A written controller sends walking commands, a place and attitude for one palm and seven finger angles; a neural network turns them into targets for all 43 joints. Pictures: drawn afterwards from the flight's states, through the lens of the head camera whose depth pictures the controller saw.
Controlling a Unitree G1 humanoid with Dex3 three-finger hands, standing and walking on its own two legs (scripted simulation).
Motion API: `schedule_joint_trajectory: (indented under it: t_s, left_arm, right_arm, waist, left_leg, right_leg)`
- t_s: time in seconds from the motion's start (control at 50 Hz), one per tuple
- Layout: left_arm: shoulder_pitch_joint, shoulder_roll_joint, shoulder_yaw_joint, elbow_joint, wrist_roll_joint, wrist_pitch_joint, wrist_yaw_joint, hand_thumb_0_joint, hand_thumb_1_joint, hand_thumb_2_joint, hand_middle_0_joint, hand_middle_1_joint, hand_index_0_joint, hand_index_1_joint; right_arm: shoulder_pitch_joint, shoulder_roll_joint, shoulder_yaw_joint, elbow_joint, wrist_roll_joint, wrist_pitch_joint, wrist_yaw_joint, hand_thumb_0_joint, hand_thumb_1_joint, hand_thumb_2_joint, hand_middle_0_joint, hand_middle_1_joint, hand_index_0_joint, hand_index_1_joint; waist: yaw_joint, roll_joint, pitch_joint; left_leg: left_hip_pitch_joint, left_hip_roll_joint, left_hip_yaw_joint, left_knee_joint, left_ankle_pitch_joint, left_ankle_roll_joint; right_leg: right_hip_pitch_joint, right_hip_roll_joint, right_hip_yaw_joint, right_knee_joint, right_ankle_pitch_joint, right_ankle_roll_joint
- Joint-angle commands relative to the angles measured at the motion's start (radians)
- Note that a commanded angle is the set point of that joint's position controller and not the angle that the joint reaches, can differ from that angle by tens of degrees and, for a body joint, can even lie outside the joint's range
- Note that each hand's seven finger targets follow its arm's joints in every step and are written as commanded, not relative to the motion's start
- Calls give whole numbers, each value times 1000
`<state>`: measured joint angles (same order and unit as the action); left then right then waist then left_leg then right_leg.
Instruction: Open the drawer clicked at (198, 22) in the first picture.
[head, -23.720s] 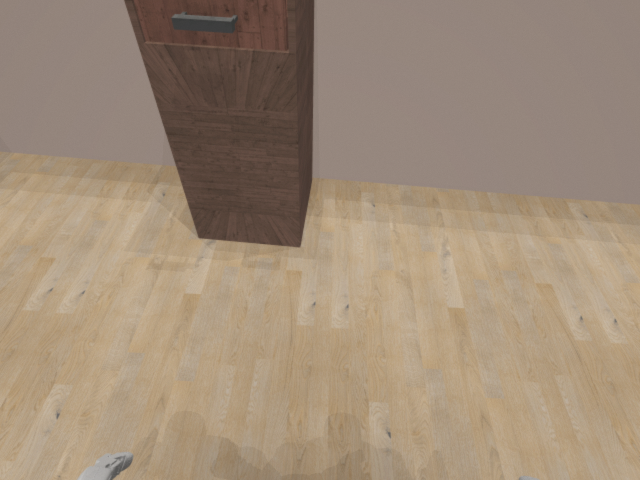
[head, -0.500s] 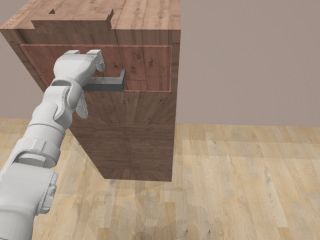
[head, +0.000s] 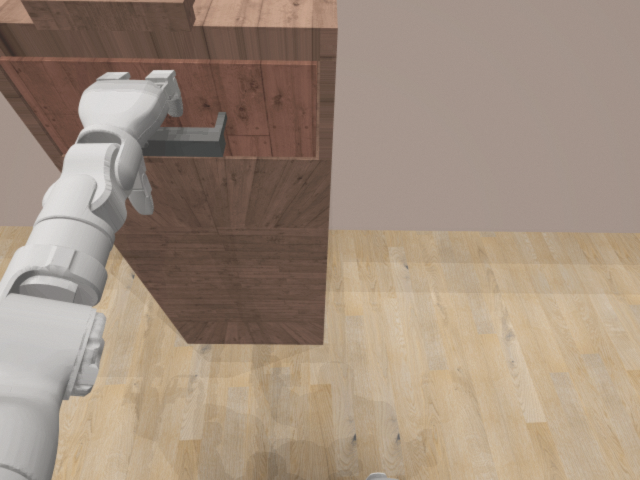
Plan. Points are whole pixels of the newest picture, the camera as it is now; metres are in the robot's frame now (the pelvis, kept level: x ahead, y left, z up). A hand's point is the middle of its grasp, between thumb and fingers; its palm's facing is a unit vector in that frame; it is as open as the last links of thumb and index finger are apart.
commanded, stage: lower the fingers behind the handle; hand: left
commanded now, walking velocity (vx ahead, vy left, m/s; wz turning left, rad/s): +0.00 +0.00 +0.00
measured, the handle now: (169, 130) +0.53 +0.20 +0.13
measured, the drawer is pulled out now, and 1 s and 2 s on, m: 0.00 0.00 0.00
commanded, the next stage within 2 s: lift the fingers back up to retry in 0.26 s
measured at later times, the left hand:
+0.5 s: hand (142, 145) +0.49 +0.23 +0.14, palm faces +0.01 +0.01 -1.00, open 13.6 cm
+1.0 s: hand (133, 131) +0.49 +0.23 +0.16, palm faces -0.01 +0.01 -1.00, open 13.5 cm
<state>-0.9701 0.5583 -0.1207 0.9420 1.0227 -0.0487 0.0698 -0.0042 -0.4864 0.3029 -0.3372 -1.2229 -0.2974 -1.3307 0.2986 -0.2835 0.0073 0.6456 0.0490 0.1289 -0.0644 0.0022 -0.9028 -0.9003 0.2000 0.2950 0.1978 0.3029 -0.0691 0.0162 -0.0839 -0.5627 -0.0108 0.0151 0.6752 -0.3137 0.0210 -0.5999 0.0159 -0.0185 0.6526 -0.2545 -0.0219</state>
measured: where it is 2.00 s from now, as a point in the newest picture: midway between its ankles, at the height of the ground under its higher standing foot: outside the picture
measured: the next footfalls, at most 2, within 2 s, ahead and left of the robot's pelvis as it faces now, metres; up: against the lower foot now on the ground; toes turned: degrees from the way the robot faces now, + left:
none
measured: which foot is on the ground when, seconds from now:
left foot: down 0.00-1.00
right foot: down 0.00-1.00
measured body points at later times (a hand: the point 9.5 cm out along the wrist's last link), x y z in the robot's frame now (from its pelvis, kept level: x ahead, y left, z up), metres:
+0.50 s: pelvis -0.01 +0.01 +0.00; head +0.06 +0.00 +0.44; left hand +0.49 +0.22 +0.19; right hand +0.03 -0.26 -0.13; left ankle +0.01 +0.11 -0.72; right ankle +0.04 -0.11 -0.72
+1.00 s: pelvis +0.03 +0.02 +0.01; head +0.07 +0.00 +0.46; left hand +0.49 +0.22 +0.21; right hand +0.12 -0.24 -0.12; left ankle +0.01 +0.11 -0.72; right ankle +0.04 -0.11 -0.72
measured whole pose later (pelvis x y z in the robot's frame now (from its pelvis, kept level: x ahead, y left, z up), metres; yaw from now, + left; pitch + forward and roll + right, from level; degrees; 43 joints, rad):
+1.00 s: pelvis +0.03 +0.02 +0.01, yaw +0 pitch +9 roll -1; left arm -0.87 0.55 -0.13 0.77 0.97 -0.09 -0.04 0.00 -0.49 0.30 -0.45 -1.23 -0.37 -1.22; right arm 0.29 -0.26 -0.01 0.66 0.04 0.09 -0.06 0.00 -0.90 -0.90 0.20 0.30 0.20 0.30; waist -0.03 0.06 -0.07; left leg -0.42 -0.03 0.02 0.58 -0.31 0.04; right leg -0.46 0.00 -0.01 0.55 -0.25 0.00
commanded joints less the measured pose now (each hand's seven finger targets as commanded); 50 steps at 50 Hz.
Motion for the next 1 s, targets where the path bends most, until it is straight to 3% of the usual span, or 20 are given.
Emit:
schedule_joint_trajectory:
  t_s: [0.0,0.04,0.06,0.18,0.28,0.34,0.38,0.44,0.56,0.64,0.66,0.7,0.74,0.78,0.8,0.86,0.88,0.92,0.96,0.98]
  left_arm:
    - [-322,223,27,1,31,48,-20,0,-500,300,-300,-1200,-300,-1200]
    - [-317,227,29,10,34,44,-21,0,-500,300,-300,-1200,-300,-1200]
    - [-350,210,14,-8,26,37,-21,0,-500,300,-300,-1200,-300,-1200]
    - [-351,293,84,-21,4,8,-20,0,-500,300,-300,-1200,-300,-1200]
    - [-349,278,69,3,6,-4,-13,0,-500,300,-300,-1200,-300,-1200]
    - [-333,277,73,7,9,-3,-8,0,-500,300,-300,-1200,-300,-1200]
    - [-377,307,92,-27,8,-8,0,0,-500,300,-300,-1200,-300,-1200]
    - [-420,280,83,-80,10,-2,11,0,-500,300,-300,-1200,-300,-1200]
    - [-528,277,87,-138,-1,12,23,0,-500,300,-300,-1200,-300,-1200]
    - [-546,287,108,-232,-12,5,20,0,-500,300,-300,-1200,-300,-1200]
    - [-548,315,134,-241,-17,-2,17,0,-500,300,-300,-1200,-300,-1200]
    - [-566,288,115,-283,-28,-10,12,0,-500,300,-300,-1200,-300,-1200]
    - [-551,310,134,-296,-31,-13,6,0,-500,300,-300,-1200,-300,-1200]
    - [-589,275,102,-333,-47,-21,-2,0,-500,300,-300,-1200,-300,-1200]
    - [-587,323,148,-354,-47,-29,0,0,-500,300,-300,-1200,-300,-1200]
    - [-601,312,143,-449,-57,-49,-9,0,-500,300,-300,-1200,-300,-1200]
    - [-617,286,119,-469,-61,-51,-11,0,-500,300,-300,-1200,-300,-1200]
    - [-604,290,130,-493,-63,-47,-13,0,-500,300,-300,-1200,-300,-1200]
    - [-576,265,114,-467,-75,-33,-26,0,-500,300,-300,-1200,-300,-1200]
    - [-557,241,98,-437,-79,-25,-31,0,-500,300,-300,-1200,-300,-1200]
  right_arm:
    - [58,-140,-52,-88,3,-34,-13,0,-900,-900,200,300,200,300]
    - [63,-141,-51,-90,4,-36,-15,0,-900,-900,200,300,200,300]
    - [68,-144,-53,-85,5,-41,-14,0,-900,-900,200,300,200,300]
    - [79,-148,-53,-86,6,-59,-24,0,-900,-900,200,300,200,300]
    - [86,-147,-52,-83,10,-72,-28,0,-900,-900,200,300,200,300]
    - [92,-150,-53,-80,9,-77,-27,0,-900,-900,200,300,200,300]
    - [92,-149,-53,-83,10,-78,-26,0,-900,-900,200,300,200,300]
    - [92,-140,-59,-82,7,-81,-19,0,-900,-900,200,300,200,300]
    - [82,-140,-61,-69,4,-83,-17,0,-900,-900,200,300,200,300]
    - [64,-131,-65,-78,-1,-78,-13,0,-900,-900,200,300,200,300]
    - [64,-133,-65,-79,-3,-75,-12,0,-900,-900,200,300,200,300]
    - [51,-127,-65,-80,-3,-73,-10,0,-900,-900,200,300,200,300]
    - [38,-126,-65,-82,-1,-68,-12,0,-900,-900,200,300,200,300]
    - [28,-122,-63,-84,0,-70,-11,0,-900,-900,200,300,200,300]
    - [33,-127,-66,-79,-2,-71,-11,0,-900,-900,200,300,200,300]
    - [20,-119,-71,-89,-6,-72,-7,0,-900,-900,200,300,200,300]
    - [17,-114,-71,-86,-5,-72,-3,0,-900,-900,200,300,200,300]
    - [11,-115,-75,-78,-7,-72,3,0,-900,-900,200,300,200,300]
    - [4,-115,-74,-74,-5,-68,6,0,-900,-900,200,300,200,300]
    - [0,-114,-72,-67,-1,-64,8,0,-900,-900,200,300,200,300]
  waist:
    - [-38,-47,-217]
    - [-36,-48,-207]
    - [-50,-52,-207]
    - [-36,-78,-245]
    - [-44,-78,-200]
    - [-38,-76,-210]
    - [-33,-62,-234]
    - [-28,-1,-291]
    - [-42,2,-308]
    - [-18,42,-375]
    - [-12,37,-386]
    - [-14,52,-381]
    - [-8,44,-366]
    - [-17,41,-358]
    - [-3,57,-373]
    - [9,79,-458]
    - [7,106,-453]
    - [15,110,-459]
    - [8,65,-441]
    - [4,46,-391]
  left_leg:
    - [25,-11,24,-100,-34,26]
    - [15,-11,22,-104,-54,24]
    - [20,-8,19,-104,-62,26]
    - [-5,-6,21,-105,-88,31]
    - [-13,-5,16,-114,-129,30]
    - [-11,-4,15,-112,-113,28]
    - [7,-1,8,-122,-111,28]
    - [74,2,0,-122,-53,25]
    - [145,7,-19,-134,1,26]
    - [226,3,-17,-130,119,25]
    - [232,4,-21,-133,143,23]
    - [264,3,-22,-135,176,21]
    - [276,3,-24,-143,191,21]
    - [296,3,-27,-147,215,21]
    - [313,4,-30,-149,251,17]
    - [390,4,-28,-136,379,10]
    - [411,4,-33,-137,412,3]
    - [439,8,-34,-135,469,-5]
    - [430,5,-26,-137,480,-1]
    - [408,5,-25,-144,451,2]
  right_leg:
    - [146,-11,47,-135,-68,5]
    - [136,-9,45,-134,-88,5]
    - [129,-10,45,-139,-93,5]
    - [167,-17,62,-141,-115,12]
    - [122,-13,55,-143,-156,12]
    - [116,-9,49,-133,-135,11]
    - [121,-7,45,-128,-128,10]
    - [122,-1,35,-111,-71,4]
    - [122,3,23,-119,-28,1]
    - [171,8,20,-118,49,-5]
    - [195,7,17,-119,63,-8]
    - [193,10,13,-121,86,-8]
    - [206,12,11,-129,96,-9]
    - [208,11,11,-138,110,-9]
    - [222,13,7,-134,137,-14]
    - [268,14,6,-131,212,-17]
    - [255,17,4,-132,224,-17]
    - [260,18,-1,-135,246,-19]
    - [287,17,2,-149,269,-17]
    - [272,16,0,-153,261,-14]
